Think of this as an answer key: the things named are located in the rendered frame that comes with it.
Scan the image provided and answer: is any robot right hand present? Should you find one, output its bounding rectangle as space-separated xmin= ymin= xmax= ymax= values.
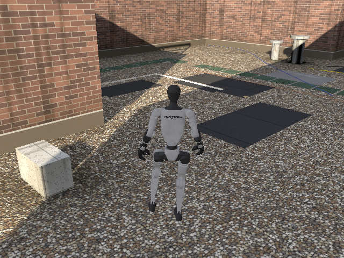
xmin=192 ymin=146 xmax=204 ymax=155

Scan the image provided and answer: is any right robot shin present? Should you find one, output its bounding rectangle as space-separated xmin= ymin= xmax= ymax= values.
xmin=176 ymin=179 xmax=185 ymax=214

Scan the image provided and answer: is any right robot upper arm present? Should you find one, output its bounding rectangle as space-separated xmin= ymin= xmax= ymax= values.
xmin=184 ymin=109 xmax=199 ymax=138

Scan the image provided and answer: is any robot torso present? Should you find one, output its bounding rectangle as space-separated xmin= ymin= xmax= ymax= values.
xmin=160 ymin=106 xmax=185 ymax=161

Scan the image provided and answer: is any left robot upper arm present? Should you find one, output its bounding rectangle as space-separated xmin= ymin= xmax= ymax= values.
xmin=146 ymin=107 xmax=162 ymax=138

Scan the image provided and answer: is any robot left hand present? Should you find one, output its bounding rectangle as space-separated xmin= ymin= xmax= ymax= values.
xmin=138 ymin=148 xmax=150 ymax=161

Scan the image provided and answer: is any robot right forearm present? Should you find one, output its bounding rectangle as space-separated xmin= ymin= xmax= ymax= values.
xmin=194 ymin=130 xmax=203 ymax=148

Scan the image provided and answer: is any robot left forearm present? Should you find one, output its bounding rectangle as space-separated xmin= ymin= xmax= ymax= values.
xmin=139 ymin=129 xmax=151 ymax=151

